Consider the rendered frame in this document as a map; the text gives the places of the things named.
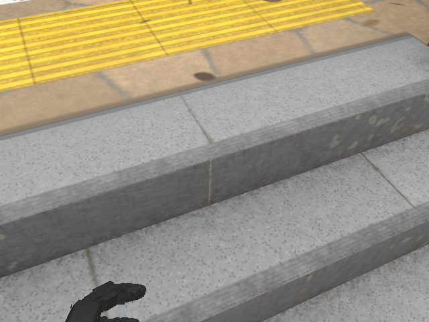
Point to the stairs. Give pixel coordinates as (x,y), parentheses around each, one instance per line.
(330,224)

